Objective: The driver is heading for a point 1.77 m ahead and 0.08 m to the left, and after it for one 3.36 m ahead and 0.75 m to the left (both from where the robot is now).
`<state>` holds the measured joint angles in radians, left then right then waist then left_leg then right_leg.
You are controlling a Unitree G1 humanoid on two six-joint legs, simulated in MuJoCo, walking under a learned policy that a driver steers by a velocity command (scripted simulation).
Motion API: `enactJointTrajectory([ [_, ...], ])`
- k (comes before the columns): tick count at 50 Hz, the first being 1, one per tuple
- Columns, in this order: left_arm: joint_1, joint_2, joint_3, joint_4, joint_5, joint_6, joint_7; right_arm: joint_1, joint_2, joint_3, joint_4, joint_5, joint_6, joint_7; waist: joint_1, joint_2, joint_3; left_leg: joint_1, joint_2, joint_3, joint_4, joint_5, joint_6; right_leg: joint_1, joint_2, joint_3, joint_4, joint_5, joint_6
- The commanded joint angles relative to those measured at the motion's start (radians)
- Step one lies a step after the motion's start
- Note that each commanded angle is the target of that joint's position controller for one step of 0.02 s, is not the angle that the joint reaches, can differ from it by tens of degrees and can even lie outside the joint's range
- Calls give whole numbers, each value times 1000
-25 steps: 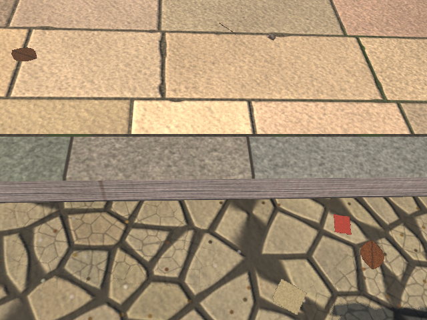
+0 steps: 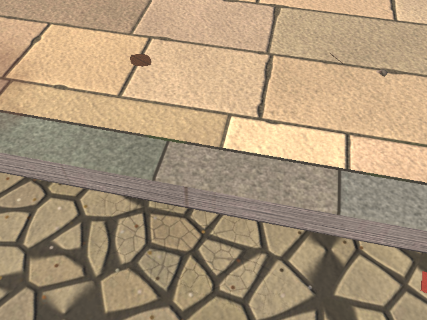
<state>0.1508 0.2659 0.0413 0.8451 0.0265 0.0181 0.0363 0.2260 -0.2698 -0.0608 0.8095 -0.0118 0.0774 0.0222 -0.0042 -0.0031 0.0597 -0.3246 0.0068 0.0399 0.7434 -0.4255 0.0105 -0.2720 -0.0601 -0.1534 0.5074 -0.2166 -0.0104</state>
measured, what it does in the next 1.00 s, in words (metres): steps on the spot: left foot, then right foot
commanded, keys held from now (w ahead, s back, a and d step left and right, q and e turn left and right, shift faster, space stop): q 0.38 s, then no key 0.20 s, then e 0.42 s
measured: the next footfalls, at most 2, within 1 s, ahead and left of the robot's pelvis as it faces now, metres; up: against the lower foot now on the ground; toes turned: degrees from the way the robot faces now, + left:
left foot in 0.04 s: +0.03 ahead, +0.10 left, +0.00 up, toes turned +4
right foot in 0.62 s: +0.06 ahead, -0.08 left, +0.00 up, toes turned +21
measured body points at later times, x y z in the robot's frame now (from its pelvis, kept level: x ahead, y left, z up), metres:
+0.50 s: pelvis -0.01 +0.02 +0.01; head +0.02 +0.04 +0.46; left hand +0.04 +0.32 -0.11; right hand +0.14 -0.23 -0.11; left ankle -0.01 +0.10 -0.73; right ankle +0.03 -0.11 -0.70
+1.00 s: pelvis -0.02 +0.00 +0.00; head +0.01 +0.01 +0.45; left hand +0.04 +0.30 -0.12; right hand +0.12 -0.27 -0.11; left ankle -0.07 +0.10 -0.74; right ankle +0.02 -0.10 -0.73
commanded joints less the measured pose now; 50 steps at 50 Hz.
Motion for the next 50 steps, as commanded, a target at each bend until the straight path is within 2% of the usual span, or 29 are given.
enactJointTrajectory([
  [1, -13, 169, 47, -45, -4, 1, -4, 86, -67, -17, -45, -2, -19, 6, -34, -110, -108, 160, -34, 37, -221, 123, 37, -4, -220, 136, -38, 124, -110],
  [2, 27, 145, 47, -36, 0, 8, -9, 92, -107, -25, -47, -13, -32, 0, -32, 32, -75, 199, 23, -99, -379, 168, 56, -87, -165, 71, 105, -36, -38],
  [3, 34, 62, 26, -96, -1, 17, -12, 85, -271, -59, -82, -18, -43, -8, -11, 355, -47, 230, 341, -554, -490, 367, 159, -333, 25, -25, 344, -375, 54],
  [4, -90, 96, 28, -121, 8, 31, 2, 153, -285, -70, -62, -20, -40, -13, -84, 239, -19, 133, 374, -582, -509, 437, 253, -346, 54, 137, 484, -409, 43],
  [5, -76, 96, 30, -117, -8, 37, 1, 121, -241, -59, -58, -16, -37, -21, -41, 158, -2, 107, 315, -496, -494, 382, 253, -333, 37, 181, 538, -328, 32],
  [6, -41, 102, 33, -94, -20, 31, -6, 44, -199, -48, -71, -6, -33, -26, -1, 120, 13, 93, 241, -415, -492, 323, 216, -316, 25, 197, 531, -228, 23],
  [7, -12, 113, 38, -77, -13, 23, -10, -13, -181, -44, -89, -3, -31, -27, 19, 133, -3, 118, 190, -374, -483, 325, 188, -312, 31, 194, 534, -169, 18],
  [8, 18, 122, 41, -59, 1, 20, -15, -32, -161, -39, -100, 3, -32, -28, 21, 142, -31, 144, 163, -344, -471, 397, 185, -299, 38, 185, 558, -134, 21],
  [9, 30, 122, 43, -54, 5, 19, -20, -19, -150, -36, -101, 7, -34, -25, 18, 123, -64, 170, 157, -338, -460, 451, 187, -290, 46, 185, 577, -123, 26],
  [11, 22, 108, 41, -62, -1, 21, -23, 20, -159, -40, -92, 12, -41, -23, 4, 93, -82, 221, 160, -353, -447, 494, 193, -308, 48, 194, 568, -112, 38],
  [15, -14, 108, 37, -82, -5, 25, -14, 69, -173, -47, -82, 6, -42, -30, -27, 118, -73, 275, 159, -417, -439, 445, 206, -340, 54, 210, 466, -125, 55],
  [19, -36, 112, 33, -101, -10, 21, -8, 83, -192, -53, -84, -3, -39, -31, -42, 114, -79, 265, 156, -490, -427, 412, 223, -307, 71, 223, 377, -159, 55],
  [26, 0, 106, 19, -104, -23, 12, -3, 32, -174, -39, -78, -17, -38, -28, -26, 121, -106, 162, 139, -519, -398, 502, 202, -89, 99, 200, 213, -193, 13],
  [29, 82, 84, 9, -80, -24, 0, 4, -16, -158, -28, -68, -7, -32, -31, 26, 107, -100, 90, 98, -514, -361, 473, 146, 100, 107, 184, -72, -63, -21],
  [30, 96, 88, 6, -72, -15, -8, 9, -7, -124, -14, -60, -3, -35, -35, 30, 67, -102, 39, 69, -481, -340, 368, 98, 193, 53, 234, -201, 27, -34],
  [31, 64, 126, 3, -83, 6, -18, 14, 58, -48, 9, -49, -2, -42, -35, -16, -111, -121, -5, -19, -363, -215, 145, 43, 245, -143, 465, -313, 13, -70],
  [32, -15, 157, -5, -102, 9, -20, 4, 78, -78, 3, -35, 3, -40, -42, -42, -154, -72, -13, -127, -230, -209, -28, 21, 107, -272, 612, -320, 143, -165],
  [33, -26, 115, -15, -89, 5, -25, -7, 72, -107, -2, -7, -11, -35, -46, -36, -124, -60, 95, -63, -207, -161, -32, 11, 19, -260, 592, -307, 135, -209],
  [34, -61, 90, -26, -82, -5, -28, -16, 56, -95, 2, 3, -9, -36, -43, -53, -122, -34, 126, -52, -189, -214, 54, 9, 3, -184, 531, -290, 111, -176],
  [35, -65, 112, -20, -74, -10, -26, -19, 22, -84, 5, 7, -9, -41, -43, -47, -141, -19, 143, -64, -166, -267, 142, 4, 8, -112, 477, -260, 102, -135],
  [36, -46, 154, -6, -69, -15, -24, -17, -5, -99, 1, 4, -12, -44, -42, -34, -175, -24, 132, -76, -147, -281, 193, -1, 44, -78, 467, -230, 151, -114],
  [37, -25, 179, 3, -64, -17, -22, -17, -6, -113, -1, 9, -10, -47, -43, -26, -177, -40, 116, -79, -135, -285, 193, -9, 87, -73, 477, -203, 230, -114],
  [39, 14, 201, 19, -56, -24, -17, -23, -6, -121, -3, 21, -1, -51, -53, -10, -154, -61, 82, -77, -113, -267, 145, -22, 142, -86, 523, -166, 317, -131],
  [43, 59, 197, 39, -41, -17, -3, -29, -21, -101, -1, 13, 9, -57, -70, 9, -161, -80, 1, -90, -96, -187, 2, -19, 205, -109, 626, -129, 446, -184],
  [45, 52, 199, 50, -37, -16, 5, -29, -15, -93, 3, 8, 14, -63, -73, 4, -148, -99, 4, -90, -101, -198, 1, -7, 215, -105, 651, -121, 469, -186],
  [47, -2, 196, 58, -47, -22, 16, -31, 26, -90, 6, 13, 15, -72, -77, -29, -132, -118, 106, -81, -101, -309, 88, 10, 152, -69, 630, -98, 421, -153],
  [48, -36, 184, 58, -60, -26, 20, -33, 56, -105, 3, 18, 9, -77, -81, -45, -109, -123, 204, -50, -122, -394, 151, 21, 65, -30, 600, -68, 338, -114],
  [49, -45, 145, 48, -79, -33, 19, -37, 72, -169, -11, 15, -9, -79, -88, -42, -5, -119, 291, 76, -250, -490, 145, 57, -60, 42, 529, 29, 166, -63],
  [50, -36, 102, 39, -101, -42, 17, -36, 22, -274, -34, -1, -21, -73, -88, -16, 202, -61, 313, 288, -466, -544, 357, 157, -247, 205, 320, 178, -148, -16],
])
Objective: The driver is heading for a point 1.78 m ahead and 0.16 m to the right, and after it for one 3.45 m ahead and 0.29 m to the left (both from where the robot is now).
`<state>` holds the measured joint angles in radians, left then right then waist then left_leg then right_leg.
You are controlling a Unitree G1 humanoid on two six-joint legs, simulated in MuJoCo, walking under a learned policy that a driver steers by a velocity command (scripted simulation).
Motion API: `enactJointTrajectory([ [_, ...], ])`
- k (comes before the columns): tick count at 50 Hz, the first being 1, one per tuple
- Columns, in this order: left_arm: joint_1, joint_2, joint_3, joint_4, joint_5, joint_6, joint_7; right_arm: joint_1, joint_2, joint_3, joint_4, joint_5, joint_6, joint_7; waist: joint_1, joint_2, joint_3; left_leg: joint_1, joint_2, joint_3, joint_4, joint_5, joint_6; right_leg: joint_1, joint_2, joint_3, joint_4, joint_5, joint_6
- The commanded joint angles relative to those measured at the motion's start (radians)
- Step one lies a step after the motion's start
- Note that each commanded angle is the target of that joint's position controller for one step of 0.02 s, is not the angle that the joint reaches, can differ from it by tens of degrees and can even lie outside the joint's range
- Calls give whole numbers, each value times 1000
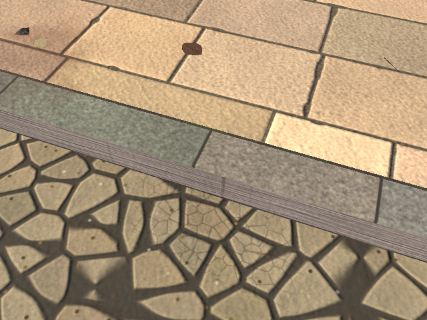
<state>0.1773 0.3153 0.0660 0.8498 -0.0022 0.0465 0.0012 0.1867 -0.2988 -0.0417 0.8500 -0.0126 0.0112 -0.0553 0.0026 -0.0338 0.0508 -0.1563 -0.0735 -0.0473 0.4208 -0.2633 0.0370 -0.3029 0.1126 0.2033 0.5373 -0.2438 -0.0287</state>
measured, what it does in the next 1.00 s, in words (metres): walks ahead: right foot, then left foot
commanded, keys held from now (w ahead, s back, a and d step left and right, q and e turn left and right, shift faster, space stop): e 0.14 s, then w+e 0.34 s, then w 0.06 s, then w+q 0.46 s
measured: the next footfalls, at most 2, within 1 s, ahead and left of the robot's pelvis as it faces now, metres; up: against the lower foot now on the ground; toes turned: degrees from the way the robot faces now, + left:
right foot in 0.42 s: +0.05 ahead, -0.14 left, +0.00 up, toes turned -17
left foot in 0.92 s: +0.42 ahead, -0.13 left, +0.00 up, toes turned -11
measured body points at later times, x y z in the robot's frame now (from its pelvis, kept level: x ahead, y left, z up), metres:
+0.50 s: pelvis +0.05 -0.06 -0.01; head +0.06 -0.09 +0.44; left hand +0.28 +0.15 -0.09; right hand -0.01 -0.35 -0.15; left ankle -0.01 +0.09 -0.68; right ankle +0.01 -0.13 -0.74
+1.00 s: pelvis +0.30 -0.14 -0.02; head +0.33 -0.15 +0.43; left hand +0.37 +0.10 -0.16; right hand +0.36 -0.43 -0.14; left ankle +0.38 -0.12 -0.74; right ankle +0.09 -0.18 -0.63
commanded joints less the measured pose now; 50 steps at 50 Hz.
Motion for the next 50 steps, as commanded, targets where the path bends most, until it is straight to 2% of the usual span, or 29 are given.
enactJointTrajectory([
  [1, -33, 114, 31, -81, 21, -7, 9, 44, -211, -47, -48, -19, -3, -4, -22, 216, -56, 97, 470, -381, -164, 421, 230, -211, -8, -116, 385, -341, 10],
  [2, 0, 133, 40, -54, 27, -2, 10, 23, -137, -27, -64, -10, -3, 2, 3, 126, -53, 72, 439, -302, -143, 515, 237, -198, -35, -110, 491, -323, 10],
  [3, 20, 121, 42, -36, 26, 6, 5, -12, -103, -16, -74, -9, -1, 4, 23, 95, -35, 49, 375, -205, -123, 534, 205, -186, -47, -113, 548, -269, 19],
  [4, 21, 113, 40, -36, 24, 14, -5, -28, -98, -12, -81, -12, -1, 2, 30, 121, -27, 60, 322, -135, -112, 532, 167, -199, -51, -123, 555, -222, 28],
  [5, 12, 100, 35, -42, 24, 20, -18, -15, -109, -13, -77, -14, -2, 0, 21, 164, -23, 89, 293, -92, -99, 566, 150, -218, -53, -137, 539, -201, 43],
  [7, -26, 89, 27, -56, 19, 26, -34, 36, -128, -19, -63, -15, 2, 3, -17, 181, -23, 142, 285, -57, -79, 598, 153, -237, -56, -173, 485, -190, 67],
  [9, -85, 88, 21, -85, 20, 28, -48, 104, -151, -28, -47, -18, 0, 12, -64, 181, -38, 198, 324, -90, -130, 316, 170, -258, -83, -187, 410, -180, 66],
  [11, -146, 91, 18, -115, 26, 29, -66, 123, -170, -37, -41, -22, -8, 20, -90, 183, -6, 193, 346, -122, -200, -17, 175, -263, -106, -196, 339, -173, 55],
  [13, -184, 88, 15, -137, 28, 25, -79, 126, -186, -45, -37, -26, -19, 27, -95, 181, 33, 168, 364, -123, -239, -154, 170, -247, -117, -215, 270, -176, 38],
  [18, -187, 67, 7, -166, 22, 0, -85, 125, -199, -60, -26, -24, -45, 49, -67, 170, 49, 91, 377, -28, -214, -80, 138, -89, -107, -288, 103, -183, -27],
  [20, -51, 56, 8, -124, 34, -15, -76, 79, -195, -60, -29, -7, -42, 51, 17, 140, 13, -23, 342, 76, -68, 47, 100, 136, -59, -328, -44, -94, -55],
  [21, 104, 95, 28, -67, 42, -27, -64, 71, -167, -50, -36, -6, -43, 51, 82, 55, -63, -139, 286, 158, 148, 137, 66, 355, -36, -288, -96, -104, -82],
  [22, 267, 212, 63, -42, 47, -39, -44, 26, -92, -25, -91, -11, -43, 60, 157, -207, -141, -395, 167, 274, 534, -65, -4, 551, -299, 133, -266, -390, -166],
  [23, 267, 276, 65, -59, 24, -48, -39, -55, -72, -18, -148, -42, -48, 65, 141, -246, -94, -657, 47, 116, 695, -328, -21, 534, -470, 559, -403, -440, -263],
  [24, 226, 221, 53, -55, 14, -45, -32, -51, -124, -29, -138, -48, -50, 73, 114, -106, -9, -689, 130, 19, 743, -279, -10, 473, -464, 443, -363, -374, -285],
  [25, 163, 163, 34, -65, 15, -48, -26, -14, -129, -30, -111, -25, -60, 88, 61, -58, 39, -645, 165, 20, 710, -159, -3, 396, -414, 319, -354, -251, -258],
  [26, 118, 126, 21, -73, 17, -56, -20, 21, -126, -29, -84, -15, -67, 94, 23, -30, 65, -583, 185, 25, 649, -75, -8, 337, -348, 211, -366, -92, -220],
  [28, 79, 104, 8, -74, 21, -80, -11, 83, -117, -23, -35, -37, -56, 99, -15, -48, 24, -488, 183, 59, 621, 22, -29, 317, -280, 72, -369, 236, -183],
  [31, 138, 110, 6, -32, 8, -107, -17, 64, -96, -18, -28, -27, -38, 107, -17, -36, -4, -490, 173, 91, 629, 83, -37, 326, -262, -45, -359, 512, -163],
  [37, 223, 62, -20, 40, 26, -122, -9, -131, -45, 3, -75, -8, -43, 119, 40, -31, 79, -554, 110, 88, 415, 208, -7, 341, -252, -186, -414, 587, -105],
  [40, 236, 58, -30, 71, 26, -131, 8, -198, -22, 19, -99, -11, -47, 121, 44, -25, 93, -478, 76, 140, 254, 240, 30, 368, -281, -230, -434, 716, -89],
  [42, 229, 72, -33, 84, 28, -137, 21, -163, -32, 18, -92, -14, -48, 110, 14, -37, 45, -372, 22, 184, 195, 200, 70, 420, -296, -263, -339, 1042, -65],
  [44, 211, 105, -26, 86, 39, -131, 36, 2, -68, 6, -41, -14, -51, 98, -63, -69, -59, -221, -35, 197, 176, 113, 106, 465, -306, -283, -93, 1284, -44],
  [45, 197, 123, -21, 83, 43, -124, 39, 143, -91, -6, 5, -14, -56, 90, -117, -82, -130, -92, -44, 173, 138, 91, 129, 443, -311, -283, 95, 1263, -43],
  [46, 162, 134, -20, 69, 35, -123, 36, 284, -119, -22, 42, -26, -61, 81, -195, -48, -186, 111, 2, 101, 56, 112, 170, 299, -288, -311, 344, 1054, -39],
  [47, 176, 59, -40, 21, 23, -137, 23, 351, -232, -56, 48, -34, -53, 64, -176, 150, -263, 358, 264, -276, 59, 91, 287, -14, -155, -343, 743, 381, -12],
  [48, 194, 59, -34, -5, 24, -144, 7, 277, -252, -66, 40, -7, -47, 70, -101, 245, -329, 477, 407, -745, -78, 116, 430, -314, 8, -186, 986, -261, 1],
  [49, 134, 80, -37, -14, 39, -153, 1, 191, -218, -66, 36, 18, -48, 75, -77, 100, -200, 359, 372, -623, -132, -19, 389, -379, -91, -83, 932, -148, -29],
  [50, 97, 89, -37, -27, 30, -163, -7, 134, -158, -54, 20, 12, -46, 77, -57, 42, -91, 200, 350, -525, -179, -29, 355, -363, -130, -104, 861, -79, -30],
])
